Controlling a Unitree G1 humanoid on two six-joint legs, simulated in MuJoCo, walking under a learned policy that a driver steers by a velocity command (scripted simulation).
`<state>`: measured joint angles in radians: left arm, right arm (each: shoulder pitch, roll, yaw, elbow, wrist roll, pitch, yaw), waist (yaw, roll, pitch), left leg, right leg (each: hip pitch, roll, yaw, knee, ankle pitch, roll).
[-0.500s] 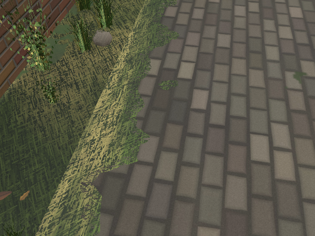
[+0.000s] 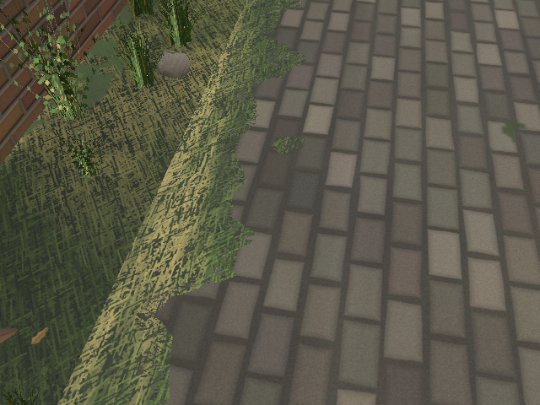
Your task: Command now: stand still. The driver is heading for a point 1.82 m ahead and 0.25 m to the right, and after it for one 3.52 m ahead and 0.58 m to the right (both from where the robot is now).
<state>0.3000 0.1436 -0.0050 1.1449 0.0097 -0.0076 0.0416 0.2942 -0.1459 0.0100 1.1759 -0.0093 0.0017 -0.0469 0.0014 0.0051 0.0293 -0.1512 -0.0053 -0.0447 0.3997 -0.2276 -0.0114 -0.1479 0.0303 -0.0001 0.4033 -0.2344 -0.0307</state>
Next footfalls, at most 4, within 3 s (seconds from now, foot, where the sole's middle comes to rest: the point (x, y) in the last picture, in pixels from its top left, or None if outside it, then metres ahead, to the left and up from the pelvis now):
0.74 right None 0.42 -0.04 -0.78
1.28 left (241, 325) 0.74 0.12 -0.78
1.84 right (299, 236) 1.04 -0.05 -0.78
2.40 left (247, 167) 1.35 0.12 -0.78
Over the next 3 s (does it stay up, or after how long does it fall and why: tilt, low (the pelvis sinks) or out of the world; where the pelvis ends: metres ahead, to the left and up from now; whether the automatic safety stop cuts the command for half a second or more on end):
stays up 1.46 -0.04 -0.03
